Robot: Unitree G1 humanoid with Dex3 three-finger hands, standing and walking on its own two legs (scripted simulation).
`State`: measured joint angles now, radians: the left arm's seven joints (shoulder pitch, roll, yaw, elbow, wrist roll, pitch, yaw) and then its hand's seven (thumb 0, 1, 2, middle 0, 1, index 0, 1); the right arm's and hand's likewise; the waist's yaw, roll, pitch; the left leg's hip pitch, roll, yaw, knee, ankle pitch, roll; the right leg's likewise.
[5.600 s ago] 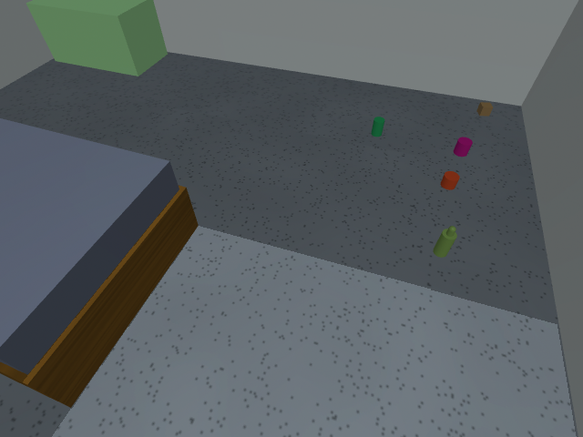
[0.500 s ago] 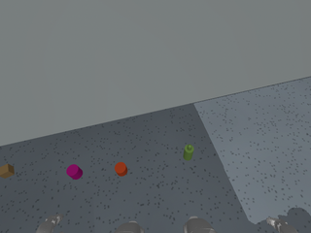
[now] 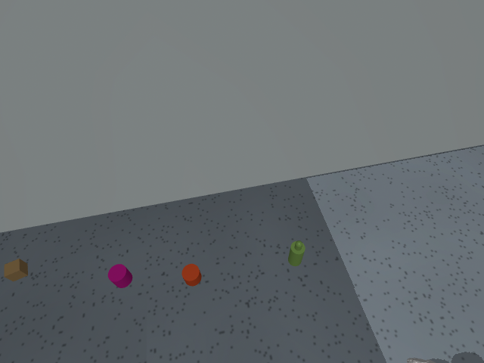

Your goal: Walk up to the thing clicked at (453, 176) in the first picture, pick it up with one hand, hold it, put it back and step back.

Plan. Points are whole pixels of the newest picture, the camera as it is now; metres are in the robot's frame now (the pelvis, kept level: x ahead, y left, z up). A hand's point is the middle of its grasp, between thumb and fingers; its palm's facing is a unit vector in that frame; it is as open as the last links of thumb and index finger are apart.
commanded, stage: walk up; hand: left
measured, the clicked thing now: (191, 275) +0.53 +0.26 -0.73
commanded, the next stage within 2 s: stand in 0.56 s
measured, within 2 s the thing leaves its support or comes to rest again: neither
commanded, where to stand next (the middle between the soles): +0.13 +0.01 m, yaw +1 degrees
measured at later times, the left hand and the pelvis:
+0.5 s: hand out of the picture +0.13 +0.26 -0.14, palm faces -0.02 -0.93 -0.37, open 7.4 cm; pelvis +0.01 +0.01 +0.01, yaw +0 degrees
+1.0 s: hand out of the picture +0.11 +0.24 -0.14, palm faces +0.00 -0.94 -0.33, open 7.4 cm; pelvis +0.04 +0.00 +0.02, yaw +1 degrees
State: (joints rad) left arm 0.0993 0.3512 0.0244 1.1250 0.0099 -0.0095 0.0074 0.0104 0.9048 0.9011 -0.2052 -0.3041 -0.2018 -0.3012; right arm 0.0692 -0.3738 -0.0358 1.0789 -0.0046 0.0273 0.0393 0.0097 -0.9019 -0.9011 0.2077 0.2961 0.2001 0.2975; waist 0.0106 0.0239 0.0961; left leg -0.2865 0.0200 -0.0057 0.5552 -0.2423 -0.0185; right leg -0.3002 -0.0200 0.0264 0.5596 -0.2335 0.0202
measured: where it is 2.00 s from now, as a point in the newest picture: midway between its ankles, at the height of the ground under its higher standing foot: outside the picture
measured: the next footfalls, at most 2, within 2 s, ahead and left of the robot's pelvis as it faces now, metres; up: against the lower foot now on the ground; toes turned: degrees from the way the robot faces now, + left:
none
